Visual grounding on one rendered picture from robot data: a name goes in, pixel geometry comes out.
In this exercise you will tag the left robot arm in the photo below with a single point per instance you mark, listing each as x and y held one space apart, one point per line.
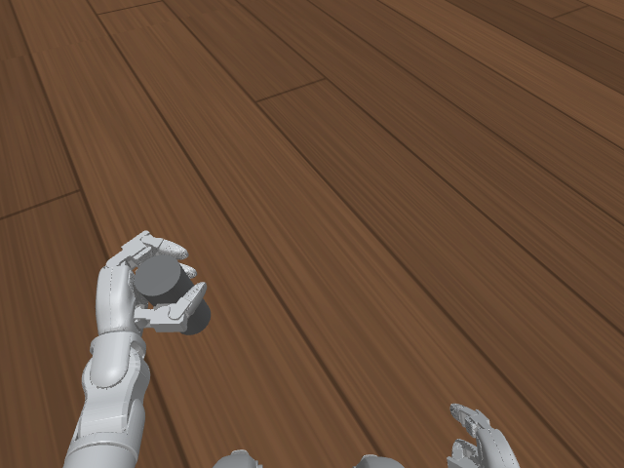
109 430

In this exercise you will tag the can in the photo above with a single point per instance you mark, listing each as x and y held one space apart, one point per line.
161 279

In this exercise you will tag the right robot hand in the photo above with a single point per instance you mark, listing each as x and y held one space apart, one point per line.
492 450

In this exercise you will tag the left robot hand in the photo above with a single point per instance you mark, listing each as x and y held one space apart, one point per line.
121 307

